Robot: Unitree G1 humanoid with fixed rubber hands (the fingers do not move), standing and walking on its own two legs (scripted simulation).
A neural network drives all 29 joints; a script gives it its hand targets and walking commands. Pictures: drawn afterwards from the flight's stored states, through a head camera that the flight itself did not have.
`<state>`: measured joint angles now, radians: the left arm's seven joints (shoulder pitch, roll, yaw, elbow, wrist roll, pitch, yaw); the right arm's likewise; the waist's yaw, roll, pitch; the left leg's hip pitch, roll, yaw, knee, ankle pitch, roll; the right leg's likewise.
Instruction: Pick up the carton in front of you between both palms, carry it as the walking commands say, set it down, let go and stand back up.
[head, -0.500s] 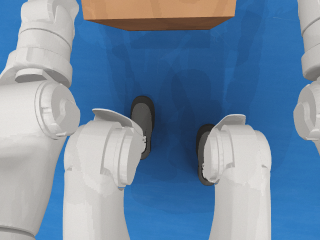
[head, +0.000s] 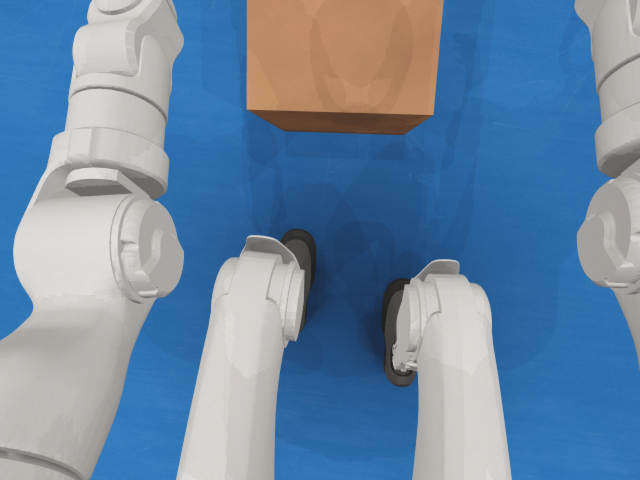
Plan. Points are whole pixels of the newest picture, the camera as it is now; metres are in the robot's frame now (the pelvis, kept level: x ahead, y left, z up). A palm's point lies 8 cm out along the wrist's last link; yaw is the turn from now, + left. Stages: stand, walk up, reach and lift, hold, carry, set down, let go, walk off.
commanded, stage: set down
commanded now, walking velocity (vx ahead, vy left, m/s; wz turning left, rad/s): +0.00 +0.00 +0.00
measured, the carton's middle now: (344, 50) +0.56 +0.06 -0.32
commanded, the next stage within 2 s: let go in 0.58 s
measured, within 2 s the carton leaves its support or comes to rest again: neither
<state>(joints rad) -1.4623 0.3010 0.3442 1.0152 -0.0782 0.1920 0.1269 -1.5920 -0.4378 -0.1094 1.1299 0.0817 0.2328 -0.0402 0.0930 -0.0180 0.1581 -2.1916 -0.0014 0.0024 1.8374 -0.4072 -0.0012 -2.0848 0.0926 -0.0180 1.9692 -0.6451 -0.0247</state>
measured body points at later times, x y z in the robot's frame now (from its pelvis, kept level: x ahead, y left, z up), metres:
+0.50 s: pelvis +0.03 +0.01 +0.14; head +0.36 +0.02 +0.44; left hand +0.56 +0.25 +0.03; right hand +0.63 -0.15 +0.04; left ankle +0.14 +0.12 -0.41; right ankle +0.07 -0.10 -0.41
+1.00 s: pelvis +0.07 +0.02 +0.26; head +0.33 +0.03 +0.63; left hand +0.46 +0.26 +0.14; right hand +0.50 -0.17 +0.14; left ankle +0.14 +0.12 -0.41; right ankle +0.07 -0.10 -0.41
